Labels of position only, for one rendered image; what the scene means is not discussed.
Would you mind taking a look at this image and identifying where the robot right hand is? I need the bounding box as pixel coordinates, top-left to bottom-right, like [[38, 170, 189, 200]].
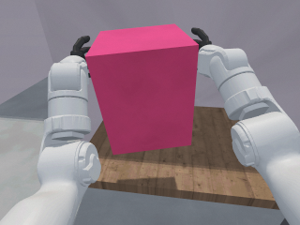
[[191, 27, 212, 50]]

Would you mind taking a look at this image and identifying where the carton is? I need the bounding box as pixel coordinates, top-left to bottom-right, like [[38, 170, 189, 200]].
[[85, 23, 199, 155]]

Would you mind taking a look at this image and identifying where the left robot upper arm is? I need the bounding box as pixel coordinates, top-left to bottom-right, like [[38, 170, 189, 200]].
[[0, 141, 101, 225]]

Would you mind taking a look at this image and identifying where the robot left hand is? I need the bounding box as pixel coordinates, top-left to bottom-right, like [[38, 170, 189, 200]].
[[70, 36, 91, 78]]

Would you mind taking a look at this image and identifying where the table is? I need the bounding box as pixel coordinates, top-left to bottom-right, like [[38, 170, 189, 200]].
[[88, 106, 290, 225]]

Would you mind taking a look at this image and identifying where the right robot upper arm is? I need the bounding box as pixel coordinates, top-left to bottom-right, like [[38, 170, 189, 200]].
[[231, 111, 300, 225]]

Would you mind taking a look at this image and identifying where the right robot forearm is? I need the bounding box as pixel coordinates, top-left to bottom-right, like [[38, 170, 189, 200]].
[[197, 44, 300, 139]]

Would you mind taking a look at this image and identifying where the left robot forearm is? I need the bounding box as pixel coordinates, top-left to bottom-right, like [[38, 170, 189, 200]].
[[37, 55, 92, 182]]

